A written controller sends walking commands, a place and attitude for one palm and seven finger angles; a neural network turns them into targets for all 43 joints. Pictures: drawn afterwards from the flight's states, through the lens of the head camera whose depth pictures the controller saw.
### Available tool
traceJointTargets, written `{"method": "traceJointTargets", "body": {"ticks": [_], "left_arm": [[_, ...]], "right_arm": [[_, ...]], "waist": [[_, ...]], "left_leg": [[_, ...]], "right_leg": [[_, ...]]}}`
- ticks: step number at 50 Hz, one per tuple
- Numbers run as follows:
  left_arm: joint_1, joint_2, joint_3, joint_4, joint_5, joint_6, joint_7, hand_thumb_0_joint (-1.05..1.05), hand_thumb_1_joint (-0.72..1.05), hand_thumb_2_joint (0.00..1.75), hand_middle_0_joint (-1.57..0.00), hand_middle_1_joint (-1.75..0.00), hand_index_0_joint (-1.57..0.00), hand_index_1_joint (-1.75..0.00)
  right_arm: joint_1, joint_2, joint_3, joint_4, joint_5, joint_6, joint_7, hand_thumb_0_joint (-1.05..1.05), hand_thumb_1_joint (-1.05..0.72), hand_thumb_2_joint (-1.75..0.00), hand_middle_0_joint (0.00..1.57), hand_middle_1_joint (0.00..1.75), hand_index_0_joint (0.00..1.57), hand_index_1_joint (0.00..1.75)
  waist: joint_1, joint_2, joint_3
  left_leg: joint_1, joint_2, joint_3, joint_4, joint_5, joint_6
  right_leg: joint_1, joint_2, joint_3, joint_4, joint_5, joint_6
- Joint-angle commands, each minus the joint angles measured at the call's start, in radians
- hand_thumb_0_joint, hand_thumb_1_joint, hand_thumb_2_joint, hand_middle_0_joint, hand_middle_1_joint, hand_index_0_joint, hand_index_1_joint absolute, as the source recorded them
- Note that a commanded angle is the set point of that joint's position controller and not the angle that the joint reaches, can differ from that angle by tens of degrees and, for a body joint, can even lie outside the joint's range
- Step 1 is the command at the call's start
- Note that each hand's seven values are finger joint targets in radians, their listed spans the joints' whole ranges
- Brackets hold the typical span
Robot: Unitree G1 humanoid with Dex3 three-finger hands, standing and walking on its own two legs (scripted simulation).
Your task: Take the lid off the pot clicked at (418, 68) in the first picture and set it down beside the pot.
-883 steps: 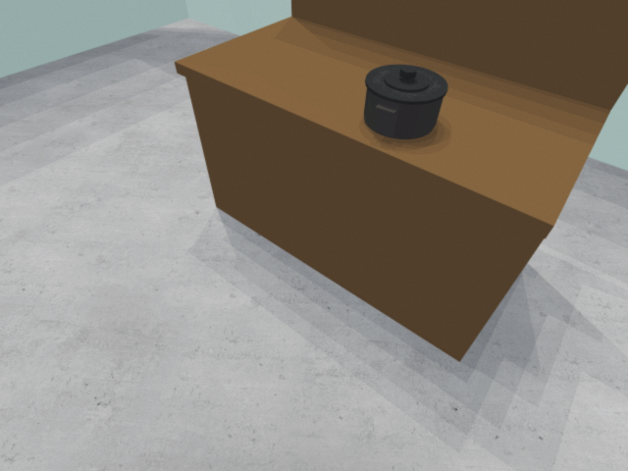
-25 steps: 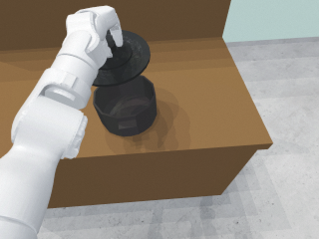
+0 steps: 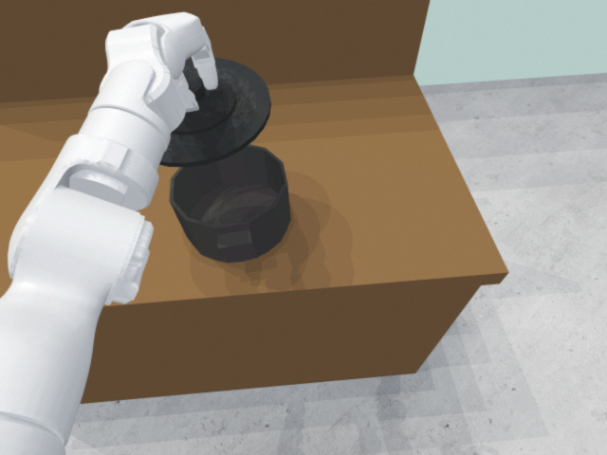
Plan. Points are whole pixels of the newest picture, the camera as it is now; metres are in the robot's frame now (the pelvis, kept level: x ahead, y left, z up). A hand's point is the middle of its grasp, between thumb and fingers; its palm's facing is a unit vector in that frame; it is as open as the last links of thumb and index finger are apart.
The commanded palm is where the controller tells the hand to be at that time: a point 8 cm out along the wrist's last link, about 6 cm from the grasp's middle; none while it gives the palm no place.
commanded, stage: move the lid sideways beside the pot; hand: left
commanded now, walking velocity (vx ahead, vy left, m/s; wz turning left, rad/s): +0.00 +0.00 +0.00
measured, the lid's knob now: (188, 89) +0.54 +0.12 +0.20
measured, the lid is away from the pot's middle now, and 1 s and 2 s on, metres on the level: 0.02 0.15 0.24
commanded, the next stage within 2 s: lower the lid onto the table in 1.86 s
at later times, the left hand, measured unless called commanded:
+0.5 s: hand (132, 96) +0.50 +0.17 +0.22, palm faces -0.28 -0.09 -0.96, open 6.8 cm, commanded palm +0.51 +0.18 +0.29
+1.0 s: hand (74, 107) +0.49 +0.24 +0.22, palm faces -0.29 -0.09 -0.95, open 6.8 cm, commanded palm +0.50 +0.24 +0.29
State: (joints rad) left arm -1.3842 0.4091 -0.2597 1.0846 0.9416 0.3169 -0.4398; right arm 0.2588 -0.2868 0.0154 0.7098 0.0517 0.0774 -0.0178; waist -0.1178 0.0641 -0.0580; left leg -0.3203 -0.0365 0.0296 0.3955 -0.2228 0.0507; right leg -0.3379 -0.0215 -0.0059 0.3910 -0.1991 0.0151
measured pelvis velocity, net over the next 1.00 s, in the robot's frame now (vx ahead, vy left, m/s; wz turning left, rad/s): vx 0.00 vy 0.01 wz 0.02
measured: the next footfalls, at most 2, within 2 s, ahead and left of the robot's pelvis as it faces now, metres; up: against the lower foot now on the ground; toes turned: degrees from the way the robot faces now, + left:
none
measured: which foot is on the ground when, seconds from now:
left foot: down 0.00-1.00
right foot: down 0.00-1.00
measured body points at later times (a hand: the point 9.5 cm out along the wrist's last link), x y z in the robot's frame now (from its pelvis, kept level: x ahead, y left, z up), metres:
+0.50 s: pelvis +0.00 +0.00 +0.00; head +0.06 -0.01 +0.45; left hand +0.51 +0.18 +0.27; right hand +0.06 -0.27 -0.13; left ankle -0.02 +0.09 -0.74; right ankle -0.01 -0.13 -0.74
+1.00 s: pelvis +0.00 +0.01 +0.00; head +0.06 +0.01 +0.45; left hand +0.50 +0.24 +0.27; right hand +0.07 -0.26 -0.13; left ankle -0.02 +0.09 -0.74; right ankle -0.01 -0.13 -0.74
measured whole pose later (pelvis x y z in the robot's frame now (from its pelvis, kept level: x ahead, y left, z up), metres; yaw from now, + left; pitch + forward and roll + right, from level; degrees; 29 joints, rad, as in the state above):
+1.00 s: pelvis +0.00 +0.01 +0.00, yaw +1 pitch +8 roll -1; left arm -1.29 0.65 -0.22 0.99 0.94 0.18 -0.54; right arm 0.27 -0.30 0.00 0.71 0.07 0.12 -0.01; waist -0.10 0.04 -0.03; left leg -0.34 -0.04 0.01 0.44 -0.25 0.06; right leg -0.32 -0.03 -0.03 0.38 -0.20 0.03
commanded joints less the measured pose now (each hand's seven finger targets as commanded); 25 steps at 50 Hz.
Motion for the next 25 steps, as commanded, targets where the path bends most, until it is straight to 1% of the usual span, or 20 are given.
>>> {"method": "traceJointTargets", "body": {"ticks": [1,2,3,4,6,7,8,10,11,13,14,15,17,18,19,20,21,23,24,25], "left_arm": [[-0.659,0.280,0.050,-0.204,0.039,0.001,0.045,0.00,0.88,0.76,-0.83,-1.07,-0.82,-1.04],[-0.678,0.284,0.047,-0.239,0.030,-0.008,0.041,0.00,0.88,0.76,-0.83,-1.07,-0.82,-1.04],[-0.707,0.322,0.075,-0.297,0.038,-0.021,0.042,0.00,0.88,0.76,-0.83,-1.07,-0.82,-1.04],[-0.689,0.309,0.065,-0.280,0.041,-0.026,0.038,0.00,0.88,0.76,-0.83,-1.07,-0.82,-1.04],[-0.628,0.308,0.060,-0.206,0.042,-0.020,0.027,0.00,0.88,0.76,-0.83,-1.07,-0.82,-1.04],[-0.619,0.281,0.034,-0.196,0.029,-0.020,0.018,0.00,0.88,0.76,-0.83,-1.07,-0.82,-1.04],[-0.630,0.290,0.045,-0.209,0.027,-0.022,0.016,0.00,0.88,0.76,-0.83,-1.07,-0.82,-1.04],[-0.669,0.291,0.035,-0.260,0.023,-0.038,0.014,0.00,0.88,0.76,-0.83,-1.07,-0.82,-1.04],[-0.645,0.286,0.035,-0.246,0.025,-0.041,0.012,0.00,0.88,0.76,-0.83,-1.07,-0.82,-1.04],[-0.629,0.326,0.058,-0.233,0.030,-0.045,0.011,0.00,0.88,0.76,-0.83,-1.07,-0.82,-1.04],[-0.662,0.325,0.053,-0.265,0.032,-0.052,0.011,0.00,0.88,0.76,-0.83,-1.07,-0.82,-1.04],[-0.643,0.304,0.036,-0.242,0.030,-0.052,0.008,0.00,0.88,0.76,-0.83,-1.07,-0.82,-1.04],[-0.667,0.347,0.061,-0.295,0.029,-0.062,0.009,0.00,0.88,0.76,-0.83,-1.07,-0.82,-1.04],[-0.693,0.379,0.089,-0.354,0.036,-0.073,0.015,0.00,0.88,0.76,-0.83,-1.07,-0.82,-1.04],[-0.695,0.343,0.064,-0.362,0.039,-0.079,0.012,0.00,0.88,0.76,-0.83,-1.07,-0.82,-1.04],[-0.641,0.319,0.053,-0.308,0.042,-0.072,0.009,0.00,0.88,0.76,-0.83,-1.07,-0.82,-1.04],[-0.591,0.313,0.054,-0.239,0.040,-0.064,0.004,0.00,0.88,0.76,-0.83,-1.07,-0.82,-1.04],[-0.557,0.348,0.079,-0.187,0.034,-0.057,-0.002,0.00,0.88,0.76,-0.83,-1.07,-0.82,-1.04],[-0.593,0.381,0.098,-0.244,0.033,-0.064,-0.002,0.00,0.88,0.76,-0.83,-1.07,-0.82,-1.04],[-0.605,0.385,0.091,-0.252,0.038,-0.068,-0.003,0.00,0.88,0.76,-0.83,-1.07,-0.82,-1.04]], "right_arm": [[0.010,-0.143,-0.040,-0.092,0.011,-0.022,-0.017,0.00,-0.90,-0.90,0.20,0.30,0.20,0.30],[0.007,-0.144,-0.041,-0.099,0.008,-0.024,-0.016,0.00,-0.90,-0.90,0.20,0.30,0.20,0.30],[0.011,-0.139,-0.044,-0.104,0.006,-0.027,-0.016,0.00,-0.90,-0.90,0.20,0.30,0.20,0.30],[0.010,-0.134,-0.046,-0.109,0.005,-0.030,-0.019,0.00,-0.90,-0.90,0.20,0.30,0.20,0.30],[0.019,-0.143,-0.045,-0.093,0.012,-0.018,-0.022,0.00,-0.90,-0.90,0.20,0.30,0.20,0.30],[0.016,-0.148,-0.045,-0.091,0.014,-0.017,-0.021,0.00,-0.90,-0.90,0.20,0.30,0.20,0.30],[0.018,-0.149,-0.045,-0.087,0.015,-0.015,-0.021,0.00,-0.90,-0.90,0.20,0.30,0.20,0.30],[0.010,-0.146,-0.045,-0.095,0.016,-0.018,-0.019,0.00,-0.90,-0.90,0.20,0.30,0.20,0.30],[0.016,-0.145,-0.047,-0.091,0.014,-0.019,-0.021,0.00,-0.90,-0.90,0.20,0.30,0.20,0.30],[0.027,-0.154,-0.047,-0.080,0.016,-0.012,-0.020,0.00,-0.90,-0.90,0.20,0.30,0.20,0.30],[0.026,-0.152,-0.048,-0.083,0.015,-0.013,-0.020,0.00,-0.90,-0.90,0.20,0.30,0.20,0.30],[0.027,-0.148,-0.048,-0.083,0.016,-0.014,-0.021,0.00,-0.90,-0.90,0.20,0.30,0.20,0.30],[0.025,-0.155,-0.052,-0.084,0.013,-0.019,-0.017,0.00,-0.90,-0.90,0.20,0.30,0.20,0.30],[0.037,-0.150,-0.053,-0.086,0.010,-0.020,-0.014,0.00,-0.90,-0.90,0.20,0.30,0.20,0.30],[0.033,-0.143,-0.055,-0.092,0.010,-0.024,-0.012,0.00,-0.90,-0.90,0.20,0.30,0.20,0.30],[0.039,-0.142,-0.057,-0.085,0.011,-0.023,-0.010,0.00,-0.90,-0.90,0.20,0.30,0.20,0.30],[0.049,-0.149,-0.056,-0.073,0.012,-0.018,-0.008,0.00,-0.90,-0.90,0.20,0.30,0.20,0.30],[0.049,-0.162,-0.052,-0.068,0.017,-0.008,-0.005,0.00,-0.90,-0.90,0.20,0.30,0.20,0.30],[0.044,-0.164,-0.053,-0.077,0.015,-0.008,-0.006,0.00,-0.90,-0.90,0.20,0.30,0.20,0.30],[0.035,-0.159,-0.053,-0.087,0.015,-0.007,-0.008,0.00,-0.90,-0.90,0.20,0.30,0.20,0.30]], "waist": [[-0.011,-0.096,-0.432],[-0.007,-0.069,-0.465],[-0.006,-0.064,-0.515],[-0.007,-0.068,-0.521],[-0.013,-0.109,-0.452],[-0.015,-0.114,-0.434],[-0.017,-0.123,-0.427],[-0.016,-0.061,-0.451],[-0.016,-0.068,-0.445],[-0.017,-0.082,-0.441],[-0.016,-0.059,-0.458],[-0.020,-0.059,-0.445],[-0.007,-0.015,-0.484],[-0.005,-0.008,-0.528],[-0.006,0.011,-0.536],[-0.008,0.020,-0.498],[-0.010,-0.018,-0.445],[-0.009,-0.075,-0.408],[-0.002,-0.072,-0.443],[-0.004,-0.060,-0.455]], "left_leg": [[0.223,-0.015,-0.046,0.010,0.313,0.019],[0.244,-0.017,-0.048,0.019,0.358,0.018],[0.277,-0.014,-0.053,0.025,0.379,0.017],[0.281,-0.016,-0.052,0.028,0.382,0.022],[0.245,-0.013,-0.043,0.022,0.355,0.022],[0.230,-0.016,-0.042,0.020,0.353,0.022],[0.233,-0.013,-0.043,0.020,0.330,0.023],[0.266,-0.014,-0.051,0.022,0.338,0.021],[0.272,-0.013,-0.054,0.027,0.346,0.022],[0.262,-0.008,-0.053,0.029,0.348,0.019],[0.273,-0.010,-0.052,0.030,0.359,0.020],[0.273,-0.012,-0.054,0.033,0.363,0.021],[0.307,-0.007,-0.065,0.045,0.449,0.015],[0.339,-0.003,-0.074,0.050,0.486,0.012],[0.364,-0.002,-0.079,0.056,0.526,0.011],[0.362,0.000,-0.078,0.061,0.530,0.010],[0.325,0.000,-0.075,0.056,0.499,0.009],[0.268,-0.002,-0.069,0.042,0.439,0.010],[0.273,-0.005,-0.065,0.041,0.434,0.015],[0.271,-0.008,-0.064,0.040,0.421,0.016]], "right_leg": [[0.137,0.040,-0.018,-0.003,0.369,-0.050],[0.147,0.036,-0.014,0.000,0.403,-0.052],[0.169,0.038,-0.010,0.007,0.422,-0.048],[0.168,0.039,-0.009,0.004,0.418,-0.048],[0.148,0.041,-0.017,-0.006,0.400,-0.045],[0.141,0.040,-0.019,-0.011,0.403,-0.047],[0.138,0.042,-0.021,-0.011,0.390,-0.043],[0.125,0.041,-0.021,-0.008,0.372,-0.046],[0.116,0.044,-0.024,-0.009,0.366,-0.047],[0.120,0.046,-0.026,-0.009,0.369,-0.046],[0.124,0.046,-0.025,-0.007,0.378,-0.047],[0.112,0.047,-0.026,-0.008,0.373,-0.047],[0.112,0.046,-0.026,-0.002,0.405,-0.053],[0.132,0.050,-0.024,0.007,0.422,-0.050],[0.117,0.051,-0.024,0.008,0.419,-0.051],[0.086,0.054,-0.029,0.003,0.399,-0.052],[0.074,0.056,-0.038,-0.001,0.382,-0.051],[0.088,0.056,-0.039,-0.002,0.371,-0.050],[0.118,0.052,-0.034,-0.002,0.393,-0.049],[0.127,0.051,-0.031,-0.002,0.391,-0.050]]}}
